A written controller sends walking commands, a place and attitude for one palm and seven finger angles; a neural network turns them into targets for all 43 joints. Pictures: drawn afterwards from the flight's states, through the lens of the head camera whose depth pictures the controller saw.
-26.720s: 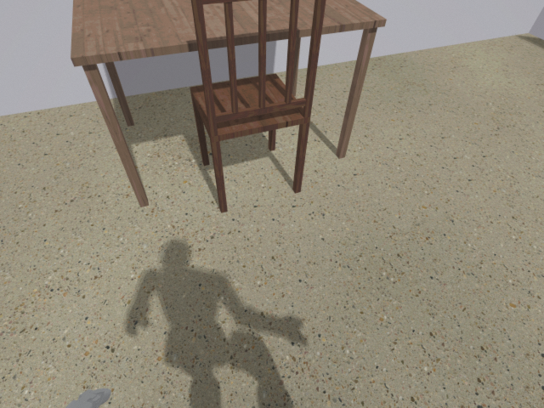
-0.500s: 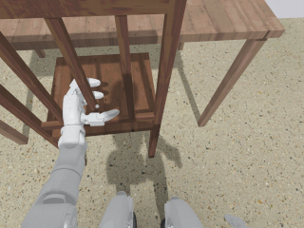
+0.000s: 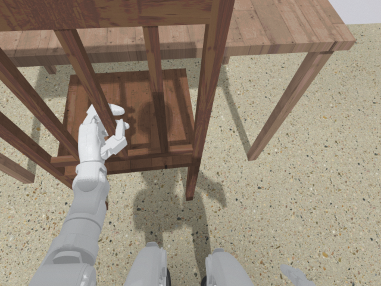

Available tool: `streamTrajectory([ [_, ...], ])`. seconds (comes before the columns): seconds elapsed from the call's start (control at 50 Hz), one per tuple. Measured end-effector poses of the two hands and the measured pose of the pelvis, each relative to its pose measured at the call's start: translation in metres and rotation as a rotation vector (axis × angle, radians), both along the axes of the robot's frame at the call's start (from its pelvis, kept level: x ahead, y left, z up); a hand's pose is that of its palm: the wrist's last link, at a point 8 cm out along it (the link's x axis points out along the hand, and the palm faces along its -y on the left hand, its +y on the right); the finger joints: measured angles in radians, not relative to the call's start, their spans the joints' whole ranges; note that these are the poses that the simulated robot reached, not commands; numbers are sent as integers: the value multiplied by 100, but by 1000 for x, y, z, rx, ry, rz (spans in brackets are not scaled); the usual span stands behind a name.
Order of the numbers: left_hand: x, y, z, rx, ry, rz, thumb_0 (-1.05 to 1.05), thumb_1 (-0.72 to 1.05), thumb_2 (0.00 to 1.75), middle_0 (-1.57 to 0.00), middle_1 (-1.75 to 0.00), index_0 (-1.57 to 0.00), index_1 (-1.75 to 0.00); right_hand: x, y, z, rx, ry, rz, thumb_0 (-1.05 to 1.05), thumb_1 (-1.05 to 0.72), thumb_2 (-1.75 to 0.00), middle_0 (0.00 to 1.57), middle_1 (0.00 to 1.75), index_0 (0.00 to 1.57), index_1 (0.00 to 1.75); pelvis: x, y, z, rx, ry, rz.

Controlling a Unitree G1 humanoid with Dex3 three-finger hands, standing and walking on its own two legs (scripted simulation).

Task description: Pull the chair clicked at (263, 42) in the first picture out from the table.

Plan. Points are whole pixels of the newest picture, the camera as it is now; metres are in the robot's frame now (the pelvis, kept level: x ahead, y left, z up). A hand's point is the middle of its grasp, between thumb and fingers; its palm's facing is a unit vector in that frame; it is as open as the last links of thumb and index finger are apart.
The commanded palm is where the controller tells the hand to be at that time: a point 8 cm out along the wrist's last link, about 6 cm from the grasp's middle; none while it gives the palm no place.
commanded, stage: hook a spindle and tug to test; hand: left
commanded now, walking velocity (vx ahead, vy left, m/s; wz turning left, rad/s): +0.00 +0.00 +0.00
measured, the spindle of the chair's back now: (104, 111) +0.44 +0.17 +0.07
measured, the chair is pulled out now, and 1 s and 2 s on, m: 0.00 0.10 0.20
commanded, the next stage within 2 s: step backward, pulling the chair out in 0.38 s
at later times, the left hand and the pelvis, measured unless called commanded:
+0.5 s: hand (119, 155) +0.37 +0.14 +0.02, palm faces +0.08 -1.00 -0.03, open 5.3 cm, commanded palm +0.35 +0.19 +0.02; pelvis +0.02 +0.00 +0.01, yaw +1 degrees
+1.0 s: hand (119, 173) +0.33 +0.13 +0.04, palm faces -0.02 -0.99 -0.13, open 5.3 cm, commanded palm +0.30 +0.18 +0.04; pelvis -0.01 +0.01 +0.10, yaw +0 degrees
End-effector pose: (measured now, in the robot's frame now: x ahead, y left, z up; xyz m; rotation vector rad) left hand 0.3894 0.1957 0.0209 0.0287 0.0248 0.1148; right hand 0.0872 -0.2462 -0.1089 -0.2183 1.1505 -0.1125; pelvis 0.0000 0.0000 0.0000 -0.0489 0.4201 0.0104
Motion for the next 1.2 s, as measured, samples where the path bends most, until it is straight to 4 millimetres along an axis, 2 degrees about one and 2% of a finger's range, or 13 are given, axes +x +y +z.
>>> streamTrajectory([
  [0.16,-9,0,1,-2,9,-14,2,75,78,-43,-141,-41,-145,13,2,4,8,-12,1,0,-91,-89,20,30,20,30,9,1,4,3,-2,-4],
  [0.36,-30,0,1,-6,18,-26,2,75,78,-42,-141,-41,-145,42,6,11,15,-67,28,0,-91,-89,20,30,20,30,18,2,8,5,-10,-1],
  [0.52,-42,0,3,9,23,-32,2,73,80,-43,-140,-41,-145,59,11,11,15,-100,44,0,-91,-89,20,30,20,30,15,3,8,4,-39,13],
  [0.6,-43,1,20,92,227,-36,5,73,81,-39,-128,-40,-145,55,21,40,27,-84,-45,0,-91,-89,20,30,20,30,19,6,40,27,-150,23],
  [0.68,-50,0,29,53,371,-20,7,73,80,-33,-113,-43,-145,47,26,71,21,-80,-83,0,-91,-89,20,30,20,30,28,10,71,31,-192,11],
  [0.8,-50,-2,35,89,457,-72,8,71,79,-34,-112,-47,-145,31,18,94,-52,-20,-72,0,-90,-89,20,30,20,30,21,13,93,25,-245,14],
  [0.94,-64,-6,36,83,478,-90,8,72,78,-31,-113,-49,-145,6,5,102,-77,-10,-101,0,-91,-89,20,30,20,30,1,13,102,34,-295,0],
  [1.06,-95,-13,37,77,491,-87,8,72,77,-30,-113,-50,-145,-12,5,99,-45,-2,-106,0,-91,-89,20,30,20,30,-13,6,107,27,-326,-4],
  [1.2,-129,-22,38,78,502,-75,8,71,78,-30,-113,-50,-145,-15,1,98,-32,-43,-68,0,-90,-89,20,30,20,30,-33,-6,109,28,-358,14],
])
